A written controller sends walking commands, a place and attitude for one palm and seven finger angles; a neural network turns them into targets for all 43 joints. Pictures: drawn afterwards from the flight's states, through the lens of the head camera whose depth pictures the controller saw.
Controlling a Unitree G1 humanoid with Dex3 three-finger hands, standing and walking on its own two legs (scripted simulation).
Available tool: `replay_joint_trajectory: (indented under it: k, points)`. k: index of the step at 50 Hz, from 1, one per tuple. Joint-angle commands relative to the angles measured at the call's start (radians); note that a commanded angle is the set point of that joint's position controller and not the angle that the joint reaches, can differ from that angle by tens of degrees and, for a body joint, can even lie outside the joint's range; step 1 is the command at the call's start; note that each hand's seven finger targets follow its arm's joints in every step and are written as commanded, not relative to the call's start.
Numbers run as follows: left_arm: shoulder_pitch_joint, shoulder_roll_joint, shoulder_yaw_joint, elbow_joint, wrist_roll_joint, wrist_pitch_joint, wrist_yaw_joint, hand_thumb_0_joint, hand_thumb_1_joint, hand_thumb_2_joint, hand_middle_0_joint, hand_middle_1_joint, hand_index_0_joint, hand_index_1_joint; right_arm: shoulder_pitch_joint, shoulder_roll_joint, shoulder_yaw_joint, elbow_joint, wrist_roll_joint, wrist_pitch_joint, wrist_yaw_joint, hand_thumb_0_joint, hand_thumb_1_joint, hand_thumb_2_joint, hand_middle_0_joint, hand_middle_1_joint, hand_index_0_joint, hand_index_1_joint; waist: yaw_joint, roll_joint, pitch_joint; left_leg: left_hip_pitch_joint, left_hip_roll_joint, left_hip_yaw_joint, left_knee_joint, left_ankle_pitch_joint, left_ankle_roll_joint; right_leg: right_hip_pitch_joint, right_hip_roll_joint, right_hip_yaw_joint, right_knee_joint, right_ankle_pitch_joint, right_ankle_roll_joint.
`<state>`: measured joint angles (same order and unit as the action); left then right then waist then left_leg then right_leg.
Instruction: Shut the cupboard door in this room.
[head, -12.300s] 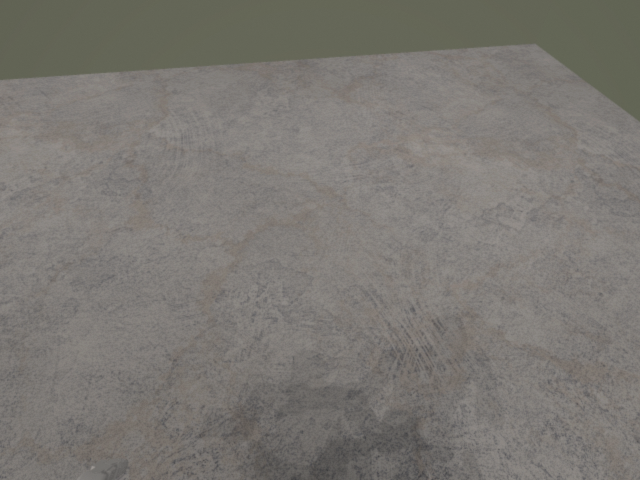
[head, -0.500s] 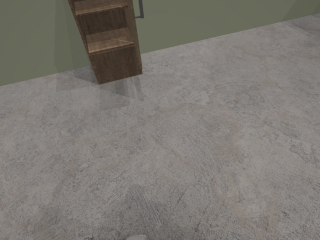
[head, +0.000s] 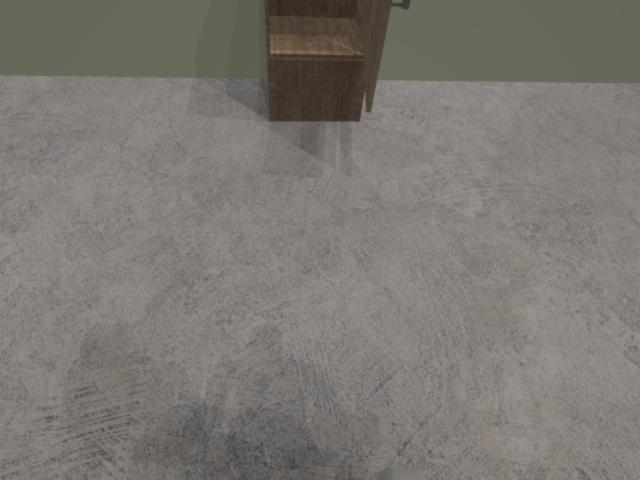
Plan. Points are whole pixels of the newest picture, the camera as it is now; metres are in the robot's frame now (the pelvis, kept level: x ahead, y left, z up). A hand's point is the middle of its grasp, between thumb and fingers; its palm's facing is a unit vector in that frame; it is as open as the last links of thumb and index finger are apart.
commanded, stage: turn or walk to find it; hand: left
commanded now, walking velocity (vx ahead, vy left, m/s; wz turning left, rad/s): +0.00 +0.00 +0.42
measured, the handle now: out of the picture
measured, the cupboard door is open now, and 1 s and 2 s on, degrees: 82 82 82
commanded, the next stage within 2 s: stand and wait in 0.92 s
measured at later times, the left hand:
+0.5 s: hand out of the picture +0.03 +0.14 -0.14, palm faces +0.24 -0.93 -0.28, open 7.4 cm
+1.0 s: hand out of the picture -0.10 +0.19 -0.17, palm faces +0.47 -0.85 -0.24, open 7.4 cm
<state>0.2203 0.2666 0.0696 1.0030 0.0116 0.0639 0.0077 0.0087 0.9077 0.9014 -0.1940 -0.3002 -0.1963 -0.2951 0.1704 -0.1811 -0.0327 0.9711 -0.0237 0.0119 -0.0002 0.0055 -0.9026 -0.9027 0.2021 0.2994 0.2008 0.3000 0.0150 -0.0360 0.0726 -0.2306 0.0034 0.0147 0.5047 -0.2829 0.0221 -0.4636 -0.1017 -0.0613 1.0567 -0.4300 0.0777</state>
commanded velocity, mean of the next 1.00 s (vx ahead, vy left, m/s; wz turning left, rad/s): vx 0.00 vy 0.00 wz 0.38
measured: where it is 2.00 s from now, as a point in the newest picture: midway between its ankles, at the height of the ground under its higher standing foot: outside the picture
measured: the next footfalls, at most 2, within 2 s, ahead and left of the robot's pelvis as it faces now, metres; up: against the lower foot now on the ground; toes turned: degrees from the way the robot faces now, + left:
right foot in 0.28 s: +0.05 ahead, -0.13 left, +0.00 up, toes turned +3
left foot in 0.78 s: -0.06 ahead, +0.09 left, +0.00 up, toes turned +26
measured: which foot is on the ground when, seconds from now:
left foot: down 0.00-0.28, up 0.30-0.76, down 0.78-1.00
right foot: up 0.00-0.26, down 0.28-0.78, up 0.80-1.00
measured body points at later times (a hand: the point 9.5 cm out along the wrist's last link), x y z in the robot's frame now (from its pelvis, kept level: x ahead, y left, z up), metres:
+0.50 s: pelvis -0.01 -0.06 +0.00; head +0.02 -0.10 +0.45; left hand +0.01 +0.19 -0.12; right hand +0.08 -0.31 -0.17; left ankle -0.08 +0.10 -0.64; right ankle +0.01 -0.14 -0.74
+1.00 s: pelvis -0.04 -0.02 +0.00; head -0.02 +0.01 +0.45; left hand -0.12 +0.24 -0.15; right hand +0.15 -0.20 -0.13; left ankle -0.10 +0.07 -0.74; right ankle +0.00 -0.16 -0.67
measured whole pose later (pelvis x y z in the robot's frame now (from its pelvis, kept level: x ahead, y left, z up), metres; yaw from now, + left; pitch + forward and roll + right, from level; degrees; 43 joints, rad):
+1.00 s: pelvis -0.04 -0.02 +0.00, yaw +25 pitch +0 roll +0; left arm 0.22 0.26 0.06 0.99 0.01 0.05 0.01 0.01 0.91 0.90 -0.19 -0.30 -0.20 -0.30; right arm 0.14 -0.19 -0.03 0.97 -0.02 0.01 0.00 0.00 -0.90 -0.90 0.20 0.30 0.20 0.30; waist 0.03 -0.03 0.06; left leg -0.21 0.00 0.01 0.48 -0.26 0.02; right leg -0.45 -0.10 -0.05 1.03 -0.43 0.08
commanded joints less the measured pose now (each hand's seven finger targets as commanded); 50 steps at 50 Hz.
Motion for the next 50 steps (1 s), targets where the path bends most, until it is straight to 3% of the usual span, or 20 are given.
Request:
replay_joint_trajectory:
  k: [1,5,9,11,12,13,14,15,17,19,25,32,35,37,38,39,40,41,44,50]
  points:
    - [-0.055,0.047,-0.001,-0.100,-0.001,-0.036,0.006,0.000,0.900,0.900,-0.200,-0.300,-0.200,-0.300,0.083,-0.207,-0.055,-0.040,0.006,-0.012,-0.022,0.000,-0.900,-0.900,0.200,0.300,0.200,0.300,-0.043,0.164,-0.117,0.199,0.230,-0.220,-0.138,0.638,0.138,-0.080,0.010,0.037,-0.020,0.007,0.012]
    - [-0.095,0.040,-0.006,-0.125,-0.005,-0.036,0.011,0.000,0.900,0.900,-0.200,-0.300,-0.200,-0.300,0.092,-0.213,-0.064,-0.044,0.002,-0.003,-0.018,0.000,-0.900,-0.900,0.200,0.300,0.200,0.300,-0.056,0.173,-0.104,0.170,0.237,-0.282,-0.132,0.593,0.154,-0.033,0.028,0.041,-0.134,-0.028,0.010]
    - [-0.055,0.031,-0.007,-0.130,-0.008,-0.041,0.014,0.000,0.900,0.900,-0.200,-0.300,-0.200,-0.300,0.045,-0.216,-0.069,-0.065,-0.003,0.006,-0.014,0.000,-0.900,-0.900,0.200,0.300,0.200,0.300,-0.032,0.210,-0.102,0.068,0.208,-0.322,-0.113,0.535,0.140,0.111,0.064,0.022,-0.331,0.003,-0.007]
    - [0.003,0.039,-0.002,-0.118,-0.009,-0.051,0.015,0.000,0.900,0.900,-0.200,-0.300,-0.200,-0.300,0.030,-0.211,-0.071,-0.070,0.000,0.009,-0.012,0.000,-0.900,-0.900,0.200,0.300,0.200,0.300,-0.002,0.184,-0.116,-0.002,0.174,-0.322,-0.069,0.467,0.109,0.239,0.073,0.012,-0.509,0.130,-0.014]
    - [0.047,0.059,0.001,-0.111,-0.006,-0.061,0.018,0.000,0.900,0.900,-0.200,-0.300,-0.200,-0.300,0.022,-0.196,-0.071,-0.075,0.007,0.008,-0.010,0.000,-0.900,-0.900,0.200,0.300,0.200,0.300,0.020,0.131,-0.137,-0.051,0.136,-0.300,-0.009,0.378,0.069,0.344,0.048,0.023,-0.657,0.237,-0.018]
    - [0.072,0.126,0.014,-0.107,0.007,-0.074,0.025,0.000,0.900,0.900,-0.200,-0.300,-0.200,-0.300,0.048,-0.141,-0.064,-0.081,0.017,0.005,-0.003,0.000,-0.900,-0.900,0.200,0.300,0.200,0.300,0.023,-0.056,-0.163,-0.205,0.043,-0.199,0.135,0.141,0.003,0.495,-0.126,0.188,-0.738,0.304,-0.066]
    - [0.074,0.197,0.026,-0.116,0.015,-0.077,0.028,0.000,0.900,0.900,-0.200,-0.300,-0.200,-0.300,0.033,-0.104,-0.057,-0.114,0.015,0.006,0.000,0.000,-0.900,-0.900,0.200,0.300,0.200,0.300,0.031,-0.245,-0.117,-0.341,-0.078,-0.070,0.341,-0.276,-0.051,0.475,-0.351,0.393,-0.762,0.434,-0.188]
    - [0.064,0.185,0.034,-0.126,0.004,-0.078,0.032,0.000,0.900,0.900,-0.200,-0.300,-0.200,-0.300,0.028,-0.153,-0.070,-0.111,0.005,0.028,-0.006,0.000,-0.900,-0.900,0.200,0.300,0.200,0.300,0.036,-0.260,-0.120,-0.308,-0.029,-0.123,0.505,-0.318,-0.047,0.354,-0.386,0.393,-0.785,0.411,-0.240]
    - [-0.037,0.123,0.019,-0.151,0.004,-0.073,0.029,0.000,0.900,0.900,-0.200,-0.300,-0.200,-0.300,0.028,-0.146,-0.074,-0.070,0.002,0.039,0.005,0.000,-0.900,-0.900,0.200,0.300,0.200,0.300,-0.013,-0.097,-0.019,-0.320,-0.002,-0.119,0.685,-0.194,-0.049,0.248,-0.281,0.270,-0.782,0.311,-0.230]
    - [-0.072,0.083,0.003,-0.161,0.004,-0.079,0.025,0.000,0.900,0.900,-0.200,-0.300,-0.200,-0.300,0.075,-0.129,-0.069,-0.045,-0.001,0.045,0.015,0.000,-0.900,-0.900,0.200,0.300,0.200,0.300,-0.039,-0.097,-0.027,-0.307,0.007,-0.090,0.721,-0.095,-0.067,0.249,-0.204,0.136,-0.762,0.349,-0.190]
    - [0.022,0.092,0.009,-0.120,0.009,-0.082,0.027,0.000,0.900,0.900,-0.200,-0.300,-0.200,-0.300,0.028,-0.128,-0.060,-0.044,0.002,0.049,0.015,0.000,-0.900,-0.900,0.200,0.300,0.200,0.300,0.001,-0.118,-0.040,-0.300,0.033,-0.048,0.617,-0.099,-0.098,0.330,-0.227,0.082,-0.753,0.433,-0.202]
    - [0.085,0.144,0.023,-0.079,0.018,-0.070,0.023,0.000,0.900,0.900,-0.200,-0.300,-0.200,-0.300,-0.049,-0.108,-0.036,-0.060,0.014,0.034,0.013,0.000,-0.900,-0.900,0.200,0.300,0.200,0.300,0.041,-0.157,-0.081,-0.192,0.033,0.032,0.327,-0.182,-0.083,0.377,-0.264,0.047,-0.693,0.560,-0.230]
    - [0.071,0.153,0.025,-0.068,0.018,-0.064,0.021,0.000,0.900,0.900,-0.200,-0.300,-0.200,-0.300,-0.027,-0.108,-0.032,-0.060,0.019,0.023,0.010,0.000,-0.900,-0.900,0.200,0.300,0.200,0.300,0.026,-0.173,-0.107,-0.114,0.023,0.061,0.178,-0.152,-0.069,0.373,-0.266,0.021,-0.639,0.585,-0.215]
    - [0.059,0.150,0.026,-0.064,0.010,-0.058,0.019,0.000,0.900,0.900,-0.200,-0.300,-0.200,-0.300,0.020,-0.120,-0.034,-0.049,0.015,0.014,0.009,0.000,-0.900,-0.900,0.200,0.300,0.200,0.300,-0.010,-0.136,-0.125,0.023,0.022,0.074,-0.012,-0.001,-0.053,0.303,-0.241,-0.031,-0.562,0.516,-0.156]
    - [0.052,0.131,0.023,-0.072,0.002,-0.051,0.017,0.000,0.900,0.900,-0.200,-0.300,-0.200,-0.300,0.060,-0.160,-0.042,-0.042,0.013,0.005,0.010,0.000,-0.900,-0.900,0.200,0.300,0.200,0.300,-0.037,-0.033,-0.145,0.141,0.069,0.015,-0.117,0.115,-0.032,0.208,-0.203,-0.080,-0.454,0.411,-0.104]
    - [0.069,0.073,0.015,-0.101,-0.003,-0.045,0.011,0.000,0.900,0.900,-0.200,-0.300,-0.200,-0.300,0.075,-0.254,-0.064,-0.048,0.004,-0.002,0.007,0.000,-0.900,-0.900,0.200,0.300,0.200,0.300,-0.043,0.227,-0.150,0.254,0.288,-0.277,-0.162,0.322,0.062,-0.018,-0.077,-0.136,-0.268,0.091,-0.030]
    - [-0.009,0.050,-0.006,-0.134,0.005,-0.040,0.009,0.000,0.900,0.900,-0.200,-0.300,-0.200,-0.300,0.120,-0.307,-0.071,-0.042,0.007,0.006,0.005,0.000,-0.900,-0.900,0.200,0.300,0.200,0.300,-0.073,0.285,-0.107,0.188,0.401,-0.358,-0.201,0.471,0.145,-0.075,-0.025,-0.087,-0.114,-0.193,-0.016]
    - [-0.039,0.049,-0.004,-0.135,0.007,-0.028,0.016,0.000,0.900,0.900,-0.200,-0.300,-0.200,-0.300,0.122,-0.286,-0.069,-0.027,0.004,0.000,-0.010,0.000,-0.900,-0.900,0.200,0.300,0.200,0.300,-0.078,0.286,-0.114,0.167,0.383,-0.369,-0.205,0.489,0.159,-0.101,-0.027,-0.004,-0.032,-0.179,-0.011]
    - [-0.022,0.066,0.006,-0.094,0.003,-0.030,0.004,0.000,0.900,0.900,-0.200,-0.300,-0.200,-0.300,-0.002,-0.218,-0.046,-0.052,0.005,-0.003,-0.019,0.000,-0.900,-0.900,0.200,0.300,0.200,0.300,-0.021,0.218,-0.065,0.116,0.255,-0.210,-0.173,0.498,0.134,-0.088,-0.018,0.029,0.043,-0.017,-0.007]
    - [-0.011,0.038,-0.011,-0.080,0.002,-0.033,0.007,0.000,0.900,0.900,-0.200,-0.300,-0.200,-0.300,0.033,-0.197,-0.047,-0.042,0.008,-0.010,-0.020,0.000,-0.900,-0.900,0.200,0.300,0.200,0.300,-0.029,0.173,-0.095,0.150,0.230,-0.184,-0.166,0.528,0.140,-0.029,0.010,0.022,-0.075,0.004,0.004]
